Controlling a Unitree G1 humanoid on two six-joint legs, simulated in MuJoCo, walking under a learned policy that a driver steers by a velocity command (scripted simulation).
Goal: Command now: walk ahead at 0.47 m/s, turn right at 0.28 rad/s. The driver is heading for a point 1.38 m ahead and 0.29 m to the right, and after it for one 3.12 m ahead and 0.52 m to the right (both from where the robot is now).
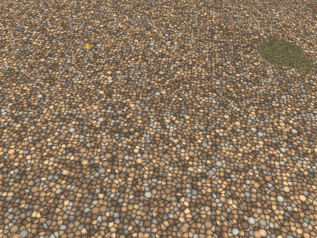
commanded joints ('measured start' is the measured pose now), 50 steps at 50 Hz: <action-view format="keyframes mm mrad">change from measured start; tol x32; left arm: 1 7 63 25 -35 2 2 -13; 50 -253 10 -3 -269 22 -4 -33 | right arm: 1 -35 -97 -18 -39 -8 -32 -22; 50 128 -215 -45 -95 24 29 -48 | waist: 1 17 115 58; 17 37 -250 -201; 21 -28 151 -155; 50 -88 195 47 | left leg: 1 78 229 -199 -325 181 42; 11 165 209 42 -184 446 -29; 15 24 147 81 421 666 -62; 16 -285 0 118 871 -123 -100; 18 -578 18 -211 1143 -436 -129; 33 -32 35 -86 78 28 -99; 36 195 444 -790 -260 -460 154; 50 84 257 -232 -284 124 103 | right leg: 1 -146 -41 50 -131 180 -14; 15 390 96 -113 -759 518 -72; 17 793 -242 280 -577 1304 -313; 21 377 -239 384 -846 406 -313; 34 9 20 281 -674 -387 -65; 38 -436 71 104 -119 -197 14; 50 -80 26 -86 -569 170 76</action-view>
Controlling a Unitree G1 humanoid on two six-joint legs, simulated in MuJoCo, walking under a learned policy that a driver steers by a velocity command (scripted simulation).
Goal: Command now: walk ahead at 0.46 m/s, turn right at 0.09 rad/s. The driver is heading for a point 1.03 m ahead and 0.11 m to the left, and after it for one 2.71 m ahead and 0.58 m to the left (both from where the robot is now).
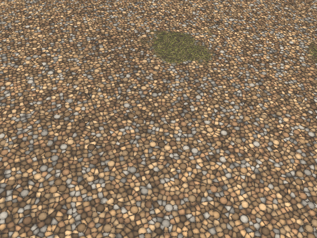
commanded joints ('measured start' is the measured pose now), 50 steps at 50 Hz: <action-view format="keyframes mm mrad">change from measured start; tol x32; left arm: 1 -173 30 -3 -115 -10 -27 -14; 8 315 284 80 -1 14 -24 -1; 33 382 8 -25 99 13 -17 14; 50 -127 55 -11 -2 5 -22 -1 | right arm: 1 11 -192 -43 -36 11 -5 -1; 27 -470 -104 1 -227 3 -26 53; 33 7 -335 -78 -115 -16 -20 41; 50 -83 -205 -40 -48 4 -20 15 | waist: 1 -13 179 87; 8 196 -220 -288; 27 151 -13 107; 34 -27 266 -366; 50 18 87 91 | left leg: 1 -14 211 -150 -108 127 170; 6 -17 187 -92 159 513 116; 10 -771 46 -81 1004 -207 22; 29 -478 36 7 223 232 59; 31 -175 -20 63 202 210 108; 33 490 363 -588 148 41 339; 39 -33 221 -293 -85 190 237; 50 -55 175 -76 -167 222 205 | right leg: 1 18 27 -45 -107 -3 -6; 6 417 68 -69 -244 -43 -104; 8 1031 -324 528 -294 -202 -312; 16 482 -168 188 -528 112 -261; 31 627 -142 24 -168 522 -132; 33 28 99 -27 505 -324 -25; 35 -168 27 91 649 -437 -42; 50 15 -50 -4 -64 165 12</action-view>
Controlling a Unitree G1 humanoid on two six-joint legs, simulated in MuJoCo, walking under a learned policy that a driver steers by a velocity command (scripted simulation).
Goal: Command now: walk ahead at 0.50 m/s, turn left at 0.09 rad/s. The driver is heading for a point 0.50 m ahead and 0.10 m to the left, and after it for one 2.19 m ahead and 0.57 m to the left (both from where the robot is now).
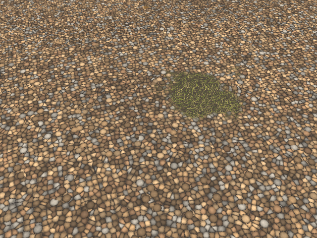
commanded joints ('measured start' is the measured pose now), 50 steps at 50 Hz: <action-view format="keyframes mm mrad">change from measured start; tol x32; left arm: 1 -117 49 5 -87 -5 -19 -12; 10 352 246 79 8 14 -32 -6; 50 68 94 26 7 7 49 46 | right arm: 1 20 -175 -41 -31 13 -4 -8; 50 -219 -135 -40 -195 -25 53 -19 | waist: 1 -5 87 50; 10 186 -260 -395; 28 154 8 93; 37 -19 142 -474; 50 84 132 -142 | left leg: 1 -60 267 -147 -80 143 155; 7 -6 264 -200 178 313 95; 11 -724 83 -186 1059 -344 -21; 30 -635 154 0 420 130 5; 34 -122 -3 66 292 181 95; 36 420 448 -725 242 714 405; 50 -189 229 -191 76 427 192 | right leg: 1 66 33 -22 -102 57 3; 8 637 4 30 -205 -83 -107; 10 1062 -315 658 -365 -371 -284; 16 529 -144 109 -537 -175 -171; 29 728 -176 -217 -531 95 -158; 33 744 -145 -273 -151 733 -99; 34 643 -99 -289 64 635 -54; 36 37 188 -132 745 -714 72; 50 238 27 5 119 -210 68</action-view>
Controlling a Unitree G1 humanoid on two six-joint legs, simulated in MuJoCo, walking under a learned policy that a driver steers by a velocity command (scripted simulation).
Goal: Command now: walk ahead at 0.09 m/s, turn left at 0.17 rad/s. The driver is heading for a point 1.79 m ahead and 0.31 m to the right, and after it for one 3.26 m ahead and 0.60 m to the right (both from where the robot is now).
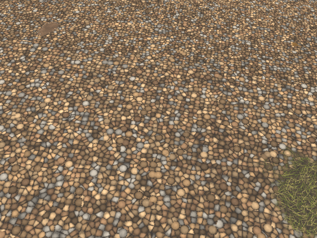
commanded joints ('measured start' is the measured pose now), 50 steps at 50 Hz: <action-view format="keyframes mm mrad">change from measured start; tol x4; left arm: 1 43 71 15 -28 -4 6 -1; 6 53 62 13 -20 10 -8 -15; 8 48 157 27 -29 24 -13 -11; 11 -12 60 8 -14 9 -6 -24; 50 29 43 -9 237 1 12 0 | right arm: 1 -38 -137 -29 -48 -7 -5 -10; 6 -31 -86 -1 0 7 4 -4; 9 118 -44 8 32 -14 -7 -5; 12 -11 -95 -2 27 -1 20 -15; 50 33 -65 12 313 9 17 -40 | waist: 1 15 136 -177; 6 44 125 -141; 7 31 83 -150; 9 -66 -133 -168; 12 5 -56 -115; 22 20 28 -113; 50 18 39 -37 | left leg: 1 38 256 -142 -100 307 154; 6 36 232 -175 -8 149 88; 9 -6 72 -67 67 -161 -38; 13 52 98 -83 57 -16 -34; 21 83 108 -87 53 97 -45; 50 77 105 -58 -10 -27 -64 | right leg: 1 187 3 -4 -124 83 3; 5 289 31 -21 -324 65 -25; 6 363 35 -27 -453 182 -44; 8 495 -103 99 -458 520 -105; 10 380 -75 94 -468 244 -151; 11 360 -39 62 -470 187 -123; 21 431 12 7 -420 298 -103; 50 417 60 -20 -481 136 -95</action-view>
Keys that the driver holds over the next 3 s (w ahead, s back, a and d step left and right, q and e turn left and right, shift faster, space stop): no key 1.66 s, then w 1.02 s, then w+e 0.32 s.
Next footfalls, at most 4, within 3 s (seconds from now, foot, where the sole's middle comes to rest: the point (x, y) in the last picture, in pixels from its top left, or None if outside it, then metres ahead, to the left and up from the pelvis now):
0.14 right None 0.12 -0.17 -0.78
2.36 right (194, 223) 0.49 -0.16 -0.78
2.90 left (136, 162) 0.78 0.10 -0.78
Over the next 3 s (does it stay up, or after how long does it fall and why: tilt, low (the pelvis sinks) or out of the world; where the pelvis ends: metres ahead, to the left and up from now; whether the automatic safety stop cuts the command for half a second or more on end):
stays up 0.66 -0.01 -0.01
